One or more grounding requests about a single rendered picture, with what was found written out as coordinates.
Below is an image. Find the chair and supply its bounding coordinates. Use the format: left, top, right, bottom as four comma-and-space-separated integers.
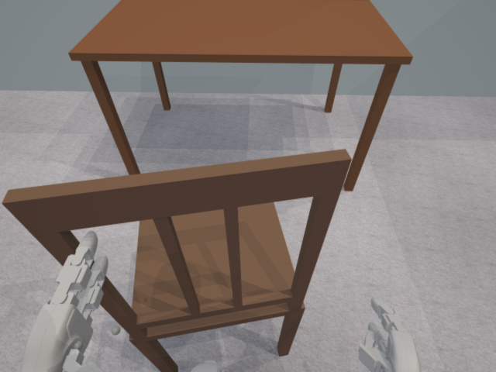
2, 149, 352, 372

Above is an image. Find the robot right hand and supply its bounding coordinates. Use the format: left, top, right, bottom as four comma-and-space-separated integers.
359, 297, 421, 372

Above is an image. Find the table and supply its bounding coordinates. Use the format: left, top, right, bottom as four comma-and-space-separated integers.
68, 0, 413, 191

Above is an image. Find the robot left hand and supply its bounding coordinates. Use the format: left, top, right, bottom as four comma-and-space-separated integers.
20, 231, 109, 372

